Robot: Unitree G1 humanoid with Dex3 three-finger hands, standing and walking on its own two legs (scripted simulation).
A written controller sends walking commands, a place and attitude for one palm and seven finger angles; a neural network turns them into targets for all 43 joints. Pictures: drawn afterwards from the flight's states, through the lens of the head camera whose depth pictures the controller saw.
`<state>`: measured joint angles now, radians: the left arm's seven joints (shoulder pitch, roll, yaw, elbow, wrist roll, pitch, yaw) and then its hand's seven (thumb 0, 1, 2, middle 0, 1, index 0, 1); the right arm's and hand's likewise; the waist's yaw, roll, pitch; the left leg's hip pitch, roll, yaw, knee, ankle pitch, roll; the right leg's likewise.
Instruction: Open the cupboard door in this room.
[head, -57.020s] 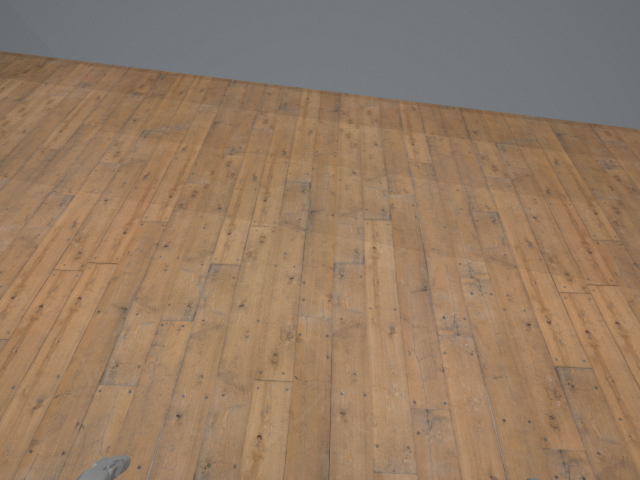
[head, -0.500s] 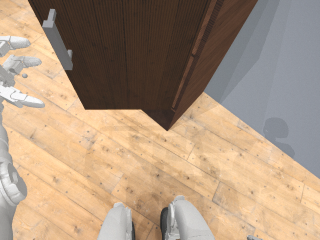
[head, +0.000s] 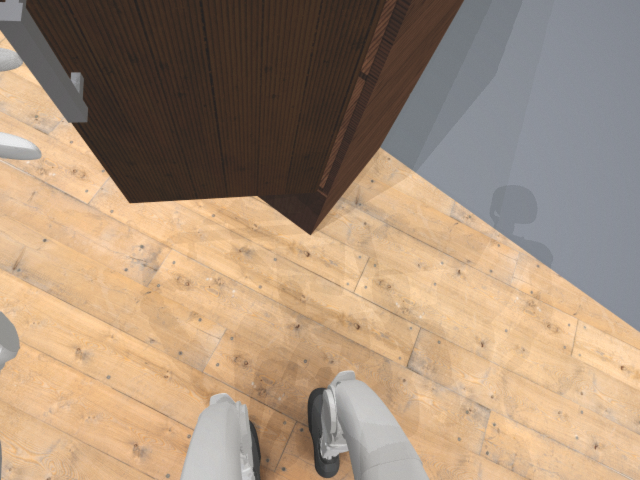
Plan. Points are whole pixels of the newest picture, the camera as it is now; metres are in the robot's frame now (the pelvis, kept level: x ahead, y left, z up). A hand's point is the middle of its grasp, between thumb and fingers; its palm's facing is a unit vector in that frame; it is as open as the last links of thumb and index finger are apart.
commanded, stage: move the hooked fingers beside the handle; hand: left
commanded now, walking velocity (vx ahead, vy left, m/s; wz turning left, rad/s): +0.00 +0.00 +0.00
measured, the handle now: (50, 56) +0.57 +0.23 +0.06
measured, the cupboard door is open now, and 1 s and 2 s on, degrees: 44 44 44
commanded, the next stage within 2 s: slide the fingers in behind the handle in 0.62 s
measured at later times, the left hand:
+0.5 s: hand out of the picture +0.51 +0.29 +0.06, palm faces +0.03 -1.00 +0.00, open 14.0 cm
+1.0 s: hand (3, 100) +0.52 +0.27 +0.06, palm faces +0.01 -1.00 +0.00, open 14.0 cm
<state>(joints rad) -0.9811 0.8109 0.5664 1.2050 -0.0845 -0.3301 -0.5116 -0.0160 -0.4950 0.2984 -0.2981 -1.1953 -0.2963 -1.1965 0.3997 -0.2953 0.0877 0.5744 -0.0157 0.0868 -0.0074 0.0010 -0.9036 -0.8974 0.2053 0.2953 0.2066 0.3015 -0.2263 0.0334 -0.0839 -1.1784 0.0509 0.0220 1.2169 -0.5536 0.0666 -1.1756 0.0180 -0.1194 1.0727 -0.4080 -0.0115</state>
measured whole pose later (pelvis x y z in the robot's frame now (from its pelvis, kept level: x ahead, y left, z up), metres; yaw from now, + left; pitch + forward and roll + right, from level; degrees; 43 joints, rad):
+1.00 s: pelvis +0.00 +0.00 +0.00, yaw +1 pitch +28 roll -6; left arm -0.94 0.73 0.52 1.18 -0.10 -0.35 -0.47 -0.02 -0.50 0.30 -0.30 -1.20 -0.30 -1.20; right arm 0.37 -0.28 0.08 0.58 -0.01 0.09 0.00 0.00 -0.90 -0.90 0.21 0.30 0.21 0.30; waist -0.21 0.03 -0.10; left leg -1.15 0.05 0.01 1.21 -0.56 0.07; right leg -1.15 0.02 -0.13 1.07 -0.42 -0.01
